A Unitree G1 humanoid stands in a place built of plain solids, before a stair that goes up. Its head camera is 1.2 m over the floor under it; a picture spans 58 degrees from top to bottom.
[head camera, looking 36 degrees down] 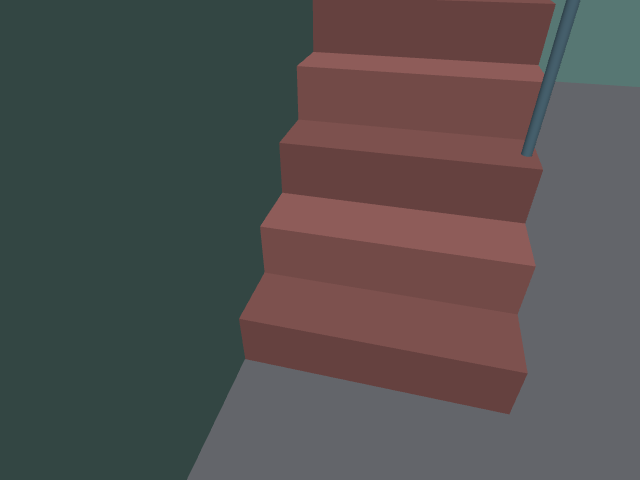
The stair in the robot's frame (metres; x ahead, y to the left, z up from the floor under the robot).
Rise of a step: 0.20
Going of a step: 0.24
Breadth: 0.86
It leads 14 degrees to the right of straight ahead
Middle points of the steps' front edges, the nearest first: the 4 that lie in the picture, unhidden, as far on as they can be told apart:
0.86 -0.16 0.20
1.08 -0.22 0.39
1.31 -0.27 0.59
1.54 -0.33 0.79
